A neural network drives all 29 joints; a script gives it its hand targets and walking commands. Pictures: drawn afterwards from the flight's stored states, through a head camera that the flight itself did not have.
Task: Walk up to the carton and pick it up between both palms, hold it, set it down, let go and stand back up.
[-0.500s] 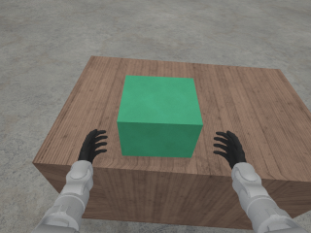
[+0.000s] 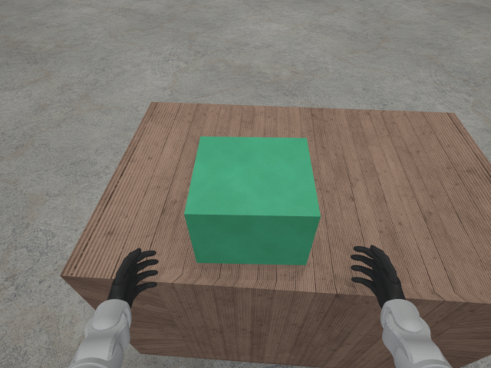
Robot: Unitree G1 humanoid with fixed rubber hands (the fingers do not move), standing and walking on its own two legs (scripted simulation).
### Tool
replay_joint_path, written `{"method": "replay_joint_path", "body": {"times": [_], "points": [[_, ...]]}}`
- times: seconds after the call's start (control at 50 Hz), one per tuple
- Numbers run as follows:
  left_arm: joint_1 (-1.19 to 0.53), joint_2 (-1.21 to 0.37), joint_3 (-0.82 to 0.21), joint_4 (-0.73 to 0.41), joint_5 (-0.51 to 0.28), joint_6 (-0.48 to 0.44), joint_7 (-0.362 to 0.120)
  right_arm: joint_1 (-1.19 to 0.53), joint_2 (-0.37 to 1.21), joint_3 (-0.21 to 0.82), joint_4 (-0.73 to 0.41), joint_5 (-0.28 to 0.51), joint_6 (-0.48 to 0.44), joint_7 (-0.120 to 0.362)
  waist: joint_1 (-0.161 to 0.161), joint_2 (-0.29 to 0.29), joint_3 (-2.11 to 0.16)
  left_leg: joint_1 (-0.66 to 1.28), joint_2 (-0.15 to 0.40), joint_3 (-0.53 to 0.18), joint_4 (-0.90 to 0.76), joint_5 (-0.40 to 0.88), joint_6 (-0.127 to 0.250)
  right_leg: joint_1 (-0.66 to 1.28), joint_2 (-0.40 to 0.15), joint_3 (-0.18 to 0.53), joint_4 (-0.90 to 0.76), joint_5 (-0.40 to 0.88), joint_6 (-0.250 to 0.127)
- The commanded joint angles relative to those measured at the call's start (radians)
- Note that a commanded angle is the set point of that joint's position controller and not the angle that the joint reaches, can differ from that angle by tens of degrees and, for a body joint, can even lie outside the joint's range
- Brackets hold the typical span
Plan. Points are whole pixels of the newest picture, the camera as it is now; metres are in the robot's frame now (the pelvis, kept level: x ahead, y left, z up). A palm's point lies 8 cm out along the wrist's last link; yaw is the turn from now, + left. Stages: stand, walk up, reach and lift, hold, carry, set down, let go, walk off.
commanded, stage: set down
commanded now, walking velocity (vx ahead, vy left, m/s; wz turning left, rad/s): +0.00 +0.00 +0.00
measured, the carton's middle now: (252, 199) +0.49 +0.01 -0.04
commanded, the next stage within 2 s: let go in 1.08 s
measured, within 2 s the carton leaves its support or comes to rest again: neither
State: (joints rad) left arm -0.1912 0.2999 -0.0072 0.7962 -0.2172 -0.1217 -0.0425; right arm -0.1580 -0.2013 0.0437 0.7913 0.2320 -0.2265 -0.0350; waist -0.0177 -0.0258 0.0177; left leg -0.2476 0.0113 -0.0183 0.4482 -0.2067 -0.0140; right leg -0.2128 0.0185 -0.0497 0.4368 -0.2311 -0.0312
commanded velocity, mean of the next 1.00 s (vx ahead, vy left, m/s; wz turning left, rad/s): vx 0.00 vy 0.00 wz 0.00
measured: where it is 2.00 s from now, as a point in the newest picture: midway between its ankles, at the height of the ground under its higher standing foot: outside the picture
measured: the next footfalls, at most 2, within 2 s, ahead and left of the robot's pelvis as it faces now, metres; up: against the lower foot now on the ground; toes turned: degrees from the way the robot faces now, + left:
none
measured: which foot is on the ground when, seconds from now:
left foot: down 0.00-1.00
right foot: down 0.00-1.00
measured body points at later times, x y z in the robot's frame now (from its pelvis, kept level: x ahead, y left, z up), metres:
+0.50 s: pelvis +0.01 +0.00 +0.00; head +0.02 +0.02 +0.45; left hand +0.21 +0.23 -0.07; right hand +0.20 -0.22 -0.06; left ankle +0.02 +0.13 -0.74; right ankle +0.00 -0.10 -0.74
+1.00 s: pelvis +0.01 +0.01 +0.00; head +0.03 +0.03 +0.45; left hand +0.20 +0.23 -0.08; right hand +0.18 -0.22 -0.07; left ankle +0.02 +0.13 -0.74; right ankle +0.00 -0.10 -0.74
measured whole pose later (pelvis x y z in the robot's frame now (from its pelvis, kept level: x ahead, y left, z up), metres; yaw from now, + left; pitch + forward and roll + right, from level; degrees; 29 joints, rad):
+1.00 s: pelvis +0.01 +0.01 +0.00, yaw -2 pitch -5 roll +0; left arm 0.17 0.20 -0.02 0.50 -0.04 0.03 0.07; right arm 0.15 -0.18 -0.03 0.68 0.06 -0.20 0.03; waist 0.03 -0.04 0.12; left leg -0.12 0.01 0.02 0.43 -0.23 0.00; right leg -0.09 0.02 -0.01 0.41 -0.23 -0.02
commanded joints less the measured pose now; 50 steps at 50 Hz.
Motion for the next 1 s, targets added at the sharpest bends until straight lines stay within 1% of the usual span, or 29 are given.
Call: {"method": "replay_joint_path", "body": {"times": [0.0,0.04,0.06,0.08,0.1,0.12,0.2,0.22,0.24,0.32,0.34,0.36,0.48,0.54,0.56,0.58,0.6,0.62,0.78,0.8,0.82,0.84,0.86,0.88,0.9,0.92,0.94,0.96,0.98], "points": [[-0.245,0.173,0.040,-0.187,0.015,-0.005,-0.004,-0.234,-0.119,-0.019,-0.172,-0.007,-0.002,-0.006,0.003,0.026,-0.319,0.015,-0.042,0.058,-0.087,0.197,-0.012,0.242,-0.015,0.073,-0.069,0.281,0.016],[-0.343,0.216,0.061,-0.206,0.028,0.006,-0.012,-0.338,-0.140,-0.034,-0.199,-0.030,-0.014,-0.024,-0.011,0.041,-0.350,-0.005,-0.054,0.075,-0.064,0.221,-0.015,0.245,-0.015,0.082,-0.051,0.357,0.027],[0.193,0.100,0.093,-0.165,0.096,-0.021,0.006,0.169,-0.075,0.027,-0.073,-0.009,-0.069,-0.012,0.047,0.035,-0.190,0.129,-0.049,0.053,-0.068,0.305,-0.039,0.282,-0.007,0.058,-0.071,0.418,0.020],[-0.514,0.246,0.052,-0.302,-0.005,-0.027,-0.001,-0.479,-0.168,-0.094,-0.294,-0.044,-0.053,-0.023,-0.008,0.051,-0.381,-0.030,-0.052,0.079,-0.066,0.164,-0.012,0.185,-0.021,0.076,-0.046,0.289,0.020],[0.262,0.077,0.061,-0.141,0.098,-0.011,0.021,0.211,-0.083,0.021,-0.053,-0.042,-0.061,-0.002,0.049,0.063,-0.158,0.103,-0.041,0.054,-0.079,0.263,-0.046,0.269,-0.006,0.053,-0.081,0.349,0.012],[-0.209,0.173,0.055,-0.376,0.031,-0.017,0.008,-0.194,-0.120,-0.059,-0.292,-0.026,-0.060,-0.008,0.012,0.068,-0.353,0.033,-0.044,0.074,-0.077,0.257,-0.031,0.250,-0.006,0.064,-0.062,0.325,0.017],[0.372,0.041,0.052,-0.207,0.138,0.012,0.026,0.299,-0.085,0.010,-0.081,-0.064,-0.053,0.011,0.024,0.065,-0.144,0.169,-0.038,0.049,-0.094,0.320,-0.048,0.272,0.005,0.060,-0.105,0.399,0.003],[-0.205,0.188,0.060,-0.480,0.015,-0.044,0.021,-0.176,-0.136,-0.095,-0.404,-0.037,-0.078,-0.005,0.013,0.026,-0.367,0.040,-0.047,0.073,-0.069,0.242,-0.022,0.223,-0.012,0.078,-0.056,0.340,0.030],[0.298,0.064,0.037,-0.240,0.100,-0.026,0.029,0.244,-0.100,-0.004,-0.146,-0.077,-0.080,0.005,0.018,0.033,-0.139,0.111,-0.044,0.051,-0.079,0.264,-0.039,0.222,-0.011,0.068,-0.077,0.385,0.023],[0.015,0.121,0.033,-0.415,0.069,0.008,0.033,-0.008,-0.136,-0.079,-0.290,-0.074,-0.065,0.010,0.026,0.067,-0.220,0.085,-0.034,0.065,-0.082,0.236,-0.047,0.167,0.000,0.057,-0.093,0.239,0.008],[0.444,-0.035,0.008,-0.101,0.202,0.112,0.027,0.335,-0.119,0.000,0.105,-0.122,-0.004,0.026,0.010,0.098,0.048,0.188,-0.024,0.041,-0.113,0.262,-0.075,0.177,0.021,0.038,-0.149,0.218,-0.022],[0.110,0.107,0.066,-0.677,0.055,0.014,0.037,0.099,-0.086,-0.080,-0.495,-0.033,-0.079,0.013,0.054,0.023,-0.300,0.162,-0.027,0.058,-0.089,0.300,-0.046,0.257,0.012,0.054,-0.097,0.263,0.022],[0.292,-0.012,-0.014,-0.248,0.162,0.086,0.062,0.252,-0.103,-0.060,-0.078,-0.162,-0.013,0.037,0.009,0.045,0.043,0.114,-0.022,0.056,-0.129,0.077,-0.042,0.129,-0.006,0.065,-0.133,0.085,-0.009],[-0.052,0.109,0.021,-0.518,0.078,0.058,0.087,-0.049,-0.129,-0.134,-0.396,-0.151,-0.022,0.031,0.037,0.007,-0.160,0.035,-0.025,0.073,-0.098,0.022,-0.023,0.118,-0.023,0.076,-0.102,0.053,0.009],[0.418,-0.012,0.007,-0.359,0.160,0.075,0.104,0.374,-0.074,-0.063,-0.182,-0.151,-0.023,0.044,0.042,0.024,-0.003,0.108,-0.021,0.061,-0.099,0.112,-0.045,0.169,-0.013,0.066,-0.110,0.125,0.006],[-0.074,0.129,0.021,-0.635,0.037,0.010,0.104,-0.041,-0.095,-0.128,-0.523,-0.114,-0.054,0.030,0.037,-0.017,-0.229,0.007,-0.030,0.079,-0.072,0.054,-0.018,0.164,-0.029,0.092,-0.075,0.123,0.023],[0.335,0.008,-0.013,-0.182,0.187,0.103,0.101,0.285,-0.099,-0.083,-0.028,-0.210,0.014,0.038,0.001,0.026,0.060,0.089,-0.024,0.061,-0.090,0.035,-0.036,0.090,-0.021,0.072,-0.104,0.118,0.001],[0.386,0.026,0.055,-0.487,0.137,0.063,0.079,0.357,-0.027,-0.048,-0.324,-0.124,-0.036,0.032,0.056,-0.038,-0.120,0.128,-0.024,0.062,-0.095,0.152,-0.028,0.265,-0.020,0.091,-0.102,0.237,0.016],[0.068,0.063,0.018,-0.468,0.118,0.067,0.091,0.067,-0.119,-0.138,-0.324,-0.145,-0.025,0.033,0.026,0.048,-0.115,0.062,-0.018,0.066,-0.080,0.102,-0.032,0.151,-0.023,0.082,-0.091,0.129,0.008],[0.572,-0.139,-0.014,-0.009,0.308,0.220,0.080,0.460,-0.117,-0.041,0.239,-0.215,0.062,0.055,0.001,0.120,0.214,0.196,-0.003,0.041,-0.131,0.115,-0.065,0.120,0.002,0.054,-0.156,0.077,-0.035],[0.104,0.099,0.101,-0.830,0.080,0.054,0.100,0.121,-0.069,-0.136,-0.639,-0.078,-0.062,0.040,0.109,-0.009,-0.297,0.122,-0.010,0.066,-0.092,0.223,-0.021,0.255,-0.006,0.078,-0.085,0.203,0.026],[0.352,-0.077,-0.038,-0.233,0.233,0.138,0.120,0.279,-0.152,-0.118,0.004,-0.200,0.001,0.060,-0.005,0.118,0.099,0.110,-0.005,0.054,-0.099,0.141,-0.063,0.082,0.009,0.051,-0.110,0.115,-0.021],[0.116,0.045,0.037,-0.553,0.129,0.108,0.107,0.115,-0.101,-0.135,-0.340,-0.138,-0.011,0.049,0.041,0.068,-0.116,0.096,0.000,0.062,-0.101,0.096,-0.034,0.162,-0.005,0.070,-0.100,0.087,0.000],[0.365,-0.048,-0.008,-0.293,0.217,0.164,0.116,0.307,-0.119,-0.109,-0.067,-0.195,0.026,0.064,0.017,0.097,0.064,0.114,0.004,0.054,-0.118,0.080,-0.048,0.125,0.003,0.046,-0.116,0.066,-0.013],[0.181,0.057,0.058,-0.768,0.070,0.024,0.132,0.200,-0.082,-0.136,-0.595,-0.095,-0.066,0.062,0.087,-0.004,-0.197,0.046,-0.001,0.069,-0.095,0.138,-0.022,0.225,-0.011,0.071,-0.075,0.148,0.020],[0.358,-0.072,-0.051,-0.088,0.272,0.193,0.122,0.272,-0.162,-0.107,0.160,-0.242,0.055,0.071,-0.027,0.118,0.167,0.116,-0.002,0.054,-0.123,0.032,-0.052,0.042,0.005,0.040,-0.126,0.032,-0.028],[0.246,0.040,0.072,-0.612,0.118,0.100,0.110,0.241,-0.065,-0.111,-0.432,-0.130,-0.017,0.067,0.084,-0.014,-0.144,0.117,0.000,0.061,-0.114,0.122,-0.014,0.204,-0.011,0.068,-0.096,0.129,0.017],[0.407,-0.074,-0.022,-0.188,0.251,0.192,0.110,0.304,-0.131,-0.087,0.013,-0.208,0.042,0.074,0.009,0.070,0.120,0.129,-0.006,0.059,-0.114,0.096,-0.041,0.085,-0.007,0.054,-0.131,0.093,-0.013],[0.186,0.048,0.062,-0.612,0.121,0.093,0.110,0.180,-0.085,-0.120,-0.439,-0.131,-0.025,0.064,0.079,-0.006,-0.147,0.097,-0.013,0.073,-0.083,0.151,-0.016,0.167,-0.018,0.073,-0.091,0.144,0.015]]}}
